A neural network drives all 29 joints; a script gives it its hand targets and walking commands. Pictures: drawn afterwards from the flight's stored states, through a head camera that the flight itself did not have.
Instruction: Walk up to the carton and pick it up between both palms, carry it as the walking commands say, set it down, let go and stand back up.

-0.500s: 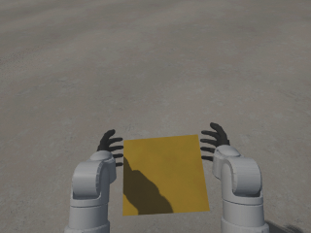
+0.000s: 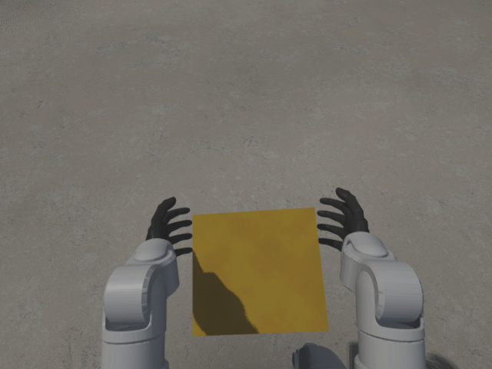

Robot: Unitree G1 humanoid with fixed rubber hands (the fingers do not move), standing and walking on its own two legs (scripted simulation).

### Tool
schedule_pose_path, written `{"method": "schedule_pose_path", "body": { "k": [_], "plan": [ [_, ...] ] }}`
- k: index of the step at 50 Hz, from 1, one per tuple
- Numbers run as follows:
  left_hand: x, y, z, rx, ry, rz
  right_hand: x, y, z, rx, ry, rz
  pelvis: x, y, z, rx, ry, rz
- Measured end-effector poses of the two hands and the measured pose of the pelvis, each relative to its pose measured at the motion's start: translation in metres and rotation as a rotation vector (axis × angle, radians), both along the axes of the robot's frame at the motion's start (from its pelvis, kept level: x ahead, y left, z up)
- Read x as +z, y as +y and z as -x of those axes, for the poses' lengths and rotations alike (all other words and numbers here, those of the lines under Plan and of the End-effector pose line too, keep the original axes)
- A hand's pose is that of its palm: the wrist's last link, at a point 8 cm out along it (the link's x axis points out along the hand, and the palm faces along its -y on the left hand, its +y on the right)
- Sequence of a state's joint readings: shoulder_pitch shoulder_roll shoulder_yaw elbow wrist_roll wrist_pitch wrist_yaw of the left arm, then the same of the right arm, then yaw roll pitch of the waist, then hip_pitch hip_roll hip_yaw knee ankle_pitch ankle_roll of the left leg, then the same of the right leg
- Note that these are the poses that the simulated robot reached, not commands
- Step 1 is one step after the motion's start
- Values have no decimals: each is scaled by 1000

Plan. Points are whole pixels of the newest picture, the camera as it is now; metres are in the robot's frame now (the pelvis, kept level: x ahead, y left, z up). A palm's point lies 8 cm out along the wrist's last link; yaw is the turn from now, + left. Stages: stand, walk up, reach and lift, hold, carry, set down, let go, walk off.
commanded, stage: carry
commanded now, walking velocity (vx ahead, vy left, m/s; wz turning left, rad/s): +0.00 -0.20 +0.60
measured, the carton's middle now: (257, 268) +0.27 +0.00 -0.04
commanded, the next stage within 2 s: none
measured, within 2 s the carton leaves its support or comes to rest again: neither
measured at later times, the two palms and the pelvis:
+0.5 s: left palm (197, 335) +0.15 +0.08 +0.06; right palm (399, 265) +0.24 -0.18 +0.08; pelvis -0.05 -0.13 -0.01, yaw +16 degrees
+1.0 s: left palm out of the picture +0.09 -0.01 +0.07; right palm (440, 258) +0.25 -0.23 +0.08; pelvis -0.05 -0.27 -0.02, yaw +35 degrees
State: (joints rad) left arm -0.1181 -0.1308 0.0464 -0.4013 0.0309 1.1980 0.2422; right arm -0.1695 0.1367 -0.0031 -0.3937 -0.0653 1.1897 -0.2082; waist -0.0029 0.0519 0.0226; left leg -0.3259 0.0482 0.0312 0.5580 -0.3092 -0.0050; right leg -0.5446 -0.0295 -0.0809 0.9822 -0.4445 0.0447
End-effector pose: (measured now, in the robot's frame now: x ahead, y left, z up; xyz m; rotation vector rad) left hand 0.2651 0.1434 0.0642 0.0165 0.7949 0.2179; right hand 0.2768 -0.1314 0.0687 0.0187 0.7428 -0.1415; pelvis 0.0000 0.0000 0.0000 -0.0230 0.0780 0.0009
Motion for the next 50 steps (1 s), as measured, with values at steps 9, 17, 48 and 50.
{"method": "schedule_pose_path", "body": {
  "k": [9, 17, 48, 50],
  "plan": [
    [17, -29, 31, 130, -156, 16, 9, -21, -1, 137, -109, 6, -13, -63, 18, 106, 4, -6],
    [4, -65, 71, 87, -46, 0, 3, -57, 30, 118, -46, -9, -12, -89, 32, 215, -34, -14],
    [7, -157, 166, 506, -73, -16, 11, -111, 30, 523, -58, -17, -10, -262, 50, 578, 0, -23],
    [4, -153, 176, 555, -108, -6, 13, -102, 31, 567, -91, -8, -16, -268, 51, 607, 0, -7]
  ]
}}
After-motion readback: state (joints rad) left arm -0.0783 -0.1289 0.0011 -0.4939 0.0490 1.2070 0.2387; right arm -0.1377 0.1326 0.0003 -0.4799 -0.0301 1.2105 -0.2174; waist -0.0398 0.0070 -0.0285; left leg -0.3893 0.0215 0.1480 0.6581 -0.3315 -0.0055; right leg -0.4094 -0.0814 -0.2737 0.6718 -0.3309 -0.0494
